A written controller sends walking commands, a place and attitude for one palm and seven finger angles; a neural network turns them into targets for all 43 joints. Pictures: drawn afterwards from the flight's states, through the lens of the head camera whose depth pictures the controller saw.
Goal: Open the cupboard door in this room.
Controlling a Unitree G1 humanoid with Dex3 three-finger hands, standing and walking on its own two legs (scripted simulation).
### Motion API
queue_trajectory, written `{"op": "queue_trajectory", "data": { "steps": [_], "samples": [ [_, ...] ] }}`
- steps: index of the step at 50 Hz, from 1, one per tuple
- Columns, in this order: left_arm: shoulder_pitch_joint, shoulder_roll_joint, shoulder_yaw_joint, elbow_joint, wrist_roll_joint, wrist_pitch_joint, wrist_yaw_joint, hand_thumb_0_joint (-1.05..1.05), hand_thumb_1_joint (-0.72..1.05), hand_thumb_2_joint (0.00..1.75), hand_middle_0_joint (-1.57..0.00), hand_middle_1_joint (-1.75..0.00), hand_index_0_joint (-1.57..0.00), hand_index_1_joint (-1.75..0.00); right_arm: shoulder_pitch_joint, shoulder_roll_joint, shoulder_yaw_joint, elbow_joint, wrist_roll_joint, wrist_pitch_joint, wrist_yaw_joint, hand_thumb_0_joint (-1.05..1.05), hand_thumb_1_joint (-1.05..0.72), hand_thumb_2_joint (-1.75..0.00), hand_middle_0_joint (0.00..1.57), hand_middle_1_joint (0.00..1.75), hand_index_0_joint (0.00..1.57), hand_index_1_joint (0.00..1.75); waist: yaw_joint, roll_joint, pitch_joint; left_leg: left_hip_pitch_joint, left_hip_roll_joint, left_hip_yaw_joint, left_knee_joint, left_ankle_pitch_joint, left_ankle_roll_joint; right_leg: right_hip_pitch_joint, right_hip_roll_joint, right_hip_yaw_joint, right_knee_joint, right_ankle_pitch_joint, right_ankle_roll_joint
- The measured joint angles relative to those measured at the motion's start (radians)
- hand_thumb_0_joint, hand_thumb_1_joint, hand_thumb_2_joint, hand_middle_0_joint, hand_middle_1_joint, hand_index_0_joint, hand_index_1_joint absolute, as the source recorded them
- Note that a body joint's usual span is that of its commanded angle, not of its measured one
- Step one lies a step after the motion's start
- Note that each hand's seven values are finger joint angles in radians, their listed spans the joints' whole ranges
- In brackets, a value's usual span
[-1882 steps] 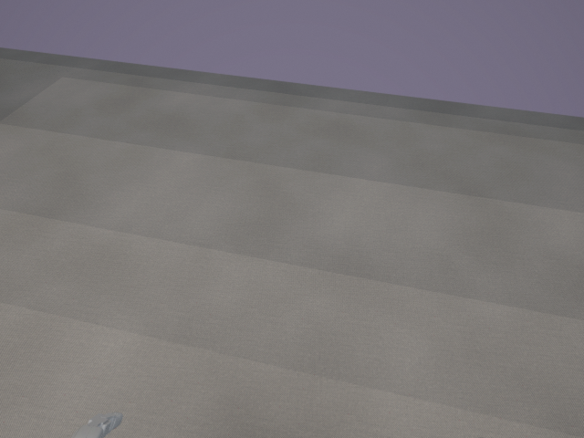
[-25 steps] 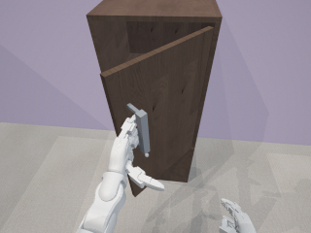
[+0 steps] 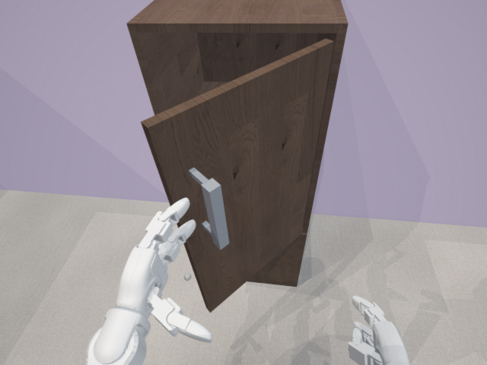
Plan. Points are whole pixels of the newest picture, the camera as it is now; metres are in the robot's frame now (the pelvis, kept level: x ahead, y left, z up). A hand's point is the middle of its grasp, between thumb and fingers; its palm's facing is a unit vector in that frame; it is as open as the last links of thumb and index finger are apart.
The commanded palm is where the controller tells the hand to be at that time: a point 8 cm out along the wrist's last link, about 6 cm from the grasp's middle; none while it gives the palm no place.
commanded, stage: slide the hand sideways off the handle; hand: left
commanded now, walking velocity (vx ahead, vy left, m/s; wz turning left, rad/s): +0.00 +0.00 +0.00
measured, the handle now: (209, 210) +0.33 +0.07 +0.11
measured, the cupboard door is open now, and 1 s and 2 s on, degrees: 49 49 49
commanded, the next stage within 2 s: draw the hand back to the body in 0.26 s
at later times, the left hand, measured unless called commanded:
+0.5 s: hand (142, 295) +0.19 +0.15 +0.10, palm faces -0.13 -0.99 -0.03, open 16.3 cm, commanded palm +0.17 +0.21 +0.11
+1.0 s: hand (78, 287) +0.19 +0.22 +0.13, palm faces +0.14 -0.97 -0.21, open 15.5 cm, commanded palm +0.15 +0.27 +0.15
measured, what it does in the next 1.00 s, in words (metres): stands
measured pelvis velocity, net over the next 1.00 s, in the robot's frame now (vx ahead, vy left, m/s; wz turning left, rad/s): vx -0.01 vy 0.04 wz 0.01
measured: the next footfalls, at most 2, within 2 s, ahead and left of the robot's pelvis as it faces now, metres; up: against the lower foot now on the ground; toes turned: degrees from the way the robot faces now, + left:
none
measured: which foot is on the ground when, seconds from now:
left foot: down 0.00-1.00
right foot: down 0.00-1.00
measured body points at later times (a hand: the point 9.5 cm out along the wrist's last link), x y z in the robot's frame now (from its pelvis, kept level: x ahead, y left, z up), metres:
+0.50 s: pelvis -0.01 +0.01 -0.01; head -0.01 +0.00 +0.44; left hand +0.20 +0.20 +0.10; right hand +0.18 -0.21 -0.08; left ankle +0.05 +0.14 -0.71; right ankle -0.05 -0.07 -0.71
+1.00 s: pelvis -0.01 +0.04 +0.01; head -0.02 +0.03 +0.46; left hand +0.18 +0.27 +0.15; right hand +0.19 -0.17 -0.05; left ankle +0.05 +0.14 -0.71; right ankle -0.05 -0.07 -0.71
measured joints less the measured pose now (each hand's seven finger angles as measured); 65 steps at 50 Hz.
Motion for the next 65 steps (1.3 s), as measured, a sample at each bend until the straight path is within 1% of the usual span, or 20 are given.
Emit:
{"op": "queue_trajectory", "data": {
  "steps": [5, 13, 15, 17, 21, 23, 26, 31, 34, 40, 44, 45, 46, 48, 50, 52, 55, 58, 65],
  "samples": [
    [0.05, 0.023, 0.039, -0.026, -0.026, -0.01, -0.045, -0.01, -0.5, 0.3, -0.21, -0.32, -0.19, -0.32, 0.012, -0.003, -0.001, 0.005, 0.003, -0.01, -0.008, 0.01, -0.91, -0.9, 0.2, 0.3, 0.2, 0.3, 0.0, -0.001, -0.009, -0.006, 0.001, -0.001, 0.006, -0.007, -0.002, -0.006, 0.001, 0.0, 0.007, -0.008, -0.001],
    [0.154, 0.05, 0.154, -0.055, -0.085, -0.045, -0.101, -0.01, -0.5, 0.3, -0.18, -0.31, -0.17, -0.31, 0.038, -0.02, -0.011, 0.005, 0.014, -0.034, -0.02, 0.01, -0.91, -0.9, 0.2, 0.3, 0.2, 0.3, 0.01, 0.0, -0.022, -0.024, 0.001, -0.011, 0.029, -0.017, -0.001, -0.014, 0.003, -0.009, 0.018, -0.015, 0.001],
    [0.161, 0.052, 0.158, -0.057, -0.096, -0.058, -0.117, -0.01, -0.5, 0.3, -0.17, -0.3, -0.16, -0.3, 0.04, -0.029, -0.015, 0.006, 0.016, -0.048, -0.024, 0.01, -0.91, -0.9, 0.2, 0.3, 0.2, 0.3, 0.011, 0.007, -0.019, -0.038, -0.001, -0.02, 0.043, -0.019, 0.001, -0.02, 0.002, -0.018, 0.023, -0.016, 0.003],
    [0.151, 0.049, 0.145, -0.056, -0.105, -0.07, -0.135, -0.01, -0.51, 0.3, -0.16, -0.3, -0.16, -0.3, 0.038, -0.037, -0.019, 0.009, 0.018, -0.067, -0.031, 0.01, -0.91, -0.9, 0.2, 0.3, 0.2, 0.3, 0.012, 0.016, -0.014, -0.055, -0.003, -0.027, 0.059, -0.02, 0.004, -0.03, 0.001, -0.026, 0.031, -0.016, 0.006],
    [0.104, 0.049, 0.115, -0.044, -0.103, -0.083, -0.157, -0.01, -0.51, 0.3, -0.16, -0.3, -0.15, -0.3, 0.026, -0.036, -0.019, 0.022, 0.018, -0.095, -0.042, 0.01, -0.91, -0.9, 0.2, 0.3, 0.2, 0.3, 0.01, 0.017, -0.009, -0.082, -0.007, -0.029, 0.077, -0.018, 0.01, -0.056, -0.004, -0.028, 0.047, -0.014, 0.012],
    [0.085, 0.058, 0.117, -0.04, -0.1, -0.076, -0.157, -0.01, -0.51, 0.3, -0.16, -0.3, -0.15, -0.3, 0.023, -0.027, -0.015, 0.025, 0.019, -0.1, -0.044, 0.01, -0.91, -0.9, 0.2, 0.3, 0.2, 0.3, 0.009, 0.011, -0.01, -0.084, -0.007, -0.022, 0.076, -0.016, 0.013, -0.061, -0.005, -0.021, 0.049, -0.011, 0.015],
    [0.071, 0.076, 0.14, -0.045, -0.098, -0.05, -0.141, -0.01, -0.51, 0.3, -0.16, -0.3, -0.15, -0.3, 0.027, -0.012, -0.008, 0.026, 0.021, -0.103, -0.045, 0.01, -0.91, -0.9, 0.2, 0.3, 0.2, 0.3, 0.007, 0.003, -0.012, -0.073, -0.005, -0.013, 0.068, -0.014, 0.018, -0.055, -0.005, -0.011, 0.041, -0.004, 0.018],
    [0.075, 0.094, 0.188, -0.072, -0.116, 0.001, -0.122, -0.01, -0.51, 0.3, -0.16, -0.3, -0.15, -0.3, 0.039, -0.002, 0.007, 0.022, 0.028, -0.114, -0.048, 0.01, -0.9, -0.9, 0.2, 0.3, 0.2, 0.3, 0.006, 0.004, -0.015, -0.052, -0.005, -0.006, 0.052, -0.01, 0.027, -0.029, -0.005, -0.005, 0.011, 0.01, 0.026],
    [0.083, 0.1, 0.199, -0.097, -0.124, 0.026, -0.128, -0.01, -0.5, 0.3, -0.16, -0.3, -0.15, -0.3, 0.042, -0.004, 0.014, 0.022, 0.03, -0.126, -0.05, 0.01, -0.9, -0.9, 0.2, 0.3, 0.2, 0.3, 0.01, 0.007, -0.014, -0.043, -0.008, -0.007, 0.045, -0.007, 0.032, -0.016, -0.007, -0.006, -0.004, 0.018, 0.031],
    [0.095, 0.111, 0.197, -0.149, -0.127, 0.073, -0.144, -0.01, -0.5, 0.31, -0.15, -0.3, -0.15, -0.3, 0.035, -0.012, 0.021, 0.026, 0.03, -0.147, -0.055, 0.01, -0.9, -0.9, 0.2, 0.3, 0.2, 0.3, 0.021, 0.011, -0.009, -0.03, -0.016, -0.008, 0.032, 0.0, 0.042, 0.003, -0.014, -0.008, -0.027, 0.03, 0.041],
    [0.096, 0.126, 0.223, -0.166, -0.131, 0.102, -0.147, -0.01, -0.47, 0.32, -0.16, -0.3, -0.15, -0.3, 0.026, -0.011, 0.024, 0.029, 0.031, -0.151, -0.059, 0.01, -0.9, -0.9, 0.21, 0.3, 0.2, 0.3, 0.029, 0.007, -0.007, -0.017, -0.019, -0.008, 0.019, 0.006, 0.044, 0.017, -0.016, -0.009, -0.042, 0.037, 0.043],
    [0.095, 0.135, 0.221, -0.175, -0.102, 0.106, -0.117, -0.01, -0.46, 0.32, -0.16, -0.3, -0.15, -0.3, 0.022, -0.01, 0.025, 0.033, 0.027, -0.15, -0.065, 0.01, -0.9, -0.9, 0.21, 0.3, 0.2, 0.3, 0.033, 0.006, -0.001, -0.006, -0.019, -0.008, 0.012, 0.009, 0.045, 0.029, -0.015, -0.008, -0.051, 0.041, 0.043],
    [0.097, 0.143, 0.217, -0.185, -0.07, 0.105, -0.072, -0.01, -0.44, 0.33, -0.16, -0.3, -0.16, -0.3, 0.016, -0.008, 0.028, 0.039, 0.021, -0.147, -0.072, 0.01, -0.9, -0.9, 0.21, 0.3, 0.2, 0.3, 0.036, 0.006, 0.007, 0.009, -0.018, -0.007, 0.0, 0.013, 0.044, 0.045, -0.014, -0.007, -0.067, 0.048, 0.044],
    [0.114, 0.145, 0.216, -0.205, -0.023, 0.101, 0.01, -0.01, -0.4, 0.35, -0.16, -0.3, -0.16, -0.3, 0.006, -0.002, 0.032, 0.047, 0.013, -0.139, -0.082, 0.01, -0.9, -0.9, 0.21, 0.3, 0.2, 0.3, 0.038, 0.006, 0.018, 0.037, -0.016, -0.004, -0.032, 0.025, 0.044, 0.072, -0.012, -0.003, -0.105, 0.067, 0.046],
    [0.134, 0.14, 0.216, -0.221, 0.014, 0.098, 0.071, -0.01, -0.35, 0.37, -0.16, -0.3, -0.16, -0.3, 0.001, 0.002, 0.034, 0.053, 0.006, -0.132, -0.085, 0.01, -0.9, -0.9, 0.21, 0.3, 0.2, 0.3, 0.04, 0.005, 0.028, 0.063, -0.016, 0.0, -0.065, 0.038, 0.045, 0.098, -0.011, 0.001, -0.141, 0.084, 0.046],
    [0.148, 0.137, 0.214, -0.228, 0.04, 0.093, 0.114, -0.01, -0.29, 0.4, -0.16, -0.3, -0.16, -0.3, -0.003, 0.005, 0.034, 0.061, -0.001, -0.127, -0.086, 0.01, -0.9, -0.9, 0.21, 0.3, 0.2, 0.3, 0.044, 0.003, 0.039, 0.09, -0.018, 0.004, -0.097, 0.051, 0.046, 0.123, -0.013, 0.005, -0.174, 0.099, 0.046],
    [0.156, 0.142, 0.218, -0.224, 0.067, 0.087, 0.153, -0.01, -0.2, 0.44, -0.17, -0.3, -0.16, -0.3, -0.009, 0.006, 0.034, 0.08, -0.01, -0.12, -0.087, 0.01, -0.9, -0.9, 0.21, 0.3, 0.2, 0.3, 0.05, 0.004, 0.055, 0.127, -0.022, 0.01, -0.142, 0.068, 0.047, 0.158, -0.016, 0.01, -0.218, 0.117, 0.048],
    [0.153, 0.154, 0.236, -0.212, 0.079, 0.084, 0.176, -0.01, -0.1, 0.48, -0.17, -0.3, -0.17, -0.3, -0.016, 0.008, 0.032, 0.098, -0.016, -0.11, -0.087, 0.01, -0.9, -0.9, 0.21, 0.3, 0.2, 0.3, 0.056, 0.003, 0.066, 0.16, -0.026, 0.016, -0.18, 0.081, 0.048, 0.188, -0.019, 0.015, -0.254, 0.131, 0.049],
    [0.147, 0.182, 0.31, -0.197, 0.084, 0.074, 0.196, 0.0, 0.14, 0.58, -0.18, -0.3, -0.18, -0.3, -0.025, 0.007, 0.021, 0.128, -0.02, -0.09, -0.08, 0.01, -0.9, -0.9, 0.21, 0.3, 0.2, 0.3, 0.059, 0.002, 0.073, 0.218, -0.029, 0.028, -0.241, 0.094, 0.045, 0.24, -0.022, 0.027, -0.314, 0.147, 0.048]
  ]
}}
